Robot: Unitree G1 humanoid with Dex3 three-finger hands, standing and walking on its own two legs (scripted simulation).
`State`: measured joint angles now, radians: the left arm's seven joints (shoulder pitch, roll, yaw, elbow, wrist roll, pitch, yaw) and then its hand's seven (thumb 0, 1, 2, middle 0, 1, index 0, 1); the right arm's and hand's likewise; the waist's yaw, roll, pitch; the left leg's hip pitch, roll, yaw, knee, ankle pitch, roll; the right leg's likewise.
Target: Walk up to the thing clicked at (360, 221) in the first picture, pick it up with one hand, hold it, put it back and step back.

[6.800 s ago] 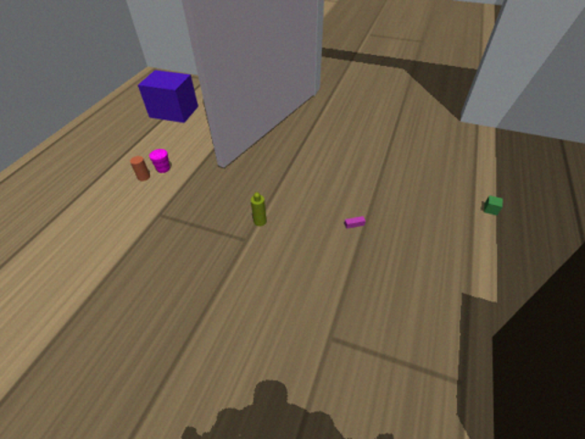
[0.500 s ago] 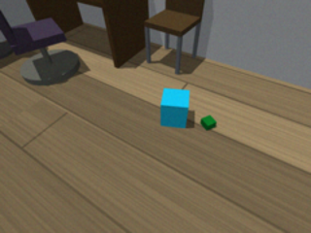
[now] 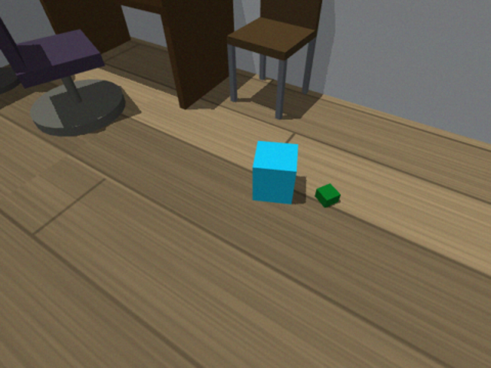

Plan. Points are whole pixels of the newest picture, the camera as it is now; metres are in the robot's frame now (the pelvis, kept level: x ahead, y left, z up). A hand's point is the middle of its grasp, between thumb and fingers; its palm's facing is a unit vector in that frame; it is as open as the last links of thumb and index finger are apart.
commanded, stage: stand
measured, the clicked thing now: out of the picture -0.38 -1.03 -0.77
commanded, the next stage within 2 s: walk up in 0.02 s
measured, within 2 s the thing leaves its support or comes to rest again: neither
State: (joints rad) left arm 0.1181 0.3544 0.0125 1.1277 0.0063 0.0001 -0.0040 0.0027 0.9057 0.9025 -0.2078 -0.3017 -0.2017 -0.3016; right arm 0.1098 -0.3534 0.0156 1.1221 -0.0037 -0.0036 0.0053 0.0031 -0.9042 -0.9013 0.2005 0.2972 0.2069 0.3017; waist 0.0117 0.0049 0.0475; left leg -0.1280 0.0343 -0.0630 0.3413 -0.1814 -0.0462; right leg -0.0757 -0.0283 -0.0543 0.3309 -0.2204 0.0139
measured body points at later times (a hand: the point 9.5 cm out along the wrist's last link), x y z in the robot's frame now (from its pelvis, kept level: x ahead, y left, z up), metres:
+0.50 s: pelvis +0.11 +0.07 -0.01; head +0.11 +0.10 +0.44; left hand +0.13 +0.40 -0.15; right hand +0.14 -0.26 -0.11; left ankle +0.12 +0.17 -0.75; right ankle +0.12 -0.08 -0.68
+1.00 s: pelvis +0.30 +0.00 -0.01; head +0.32 -0.03 +0.44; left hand +0.40 +0.31 -0.10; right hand +0.36 -0.32 -0.13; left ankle +0.29 +0.17 -0.66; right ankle +0.33 -0.10 -0.75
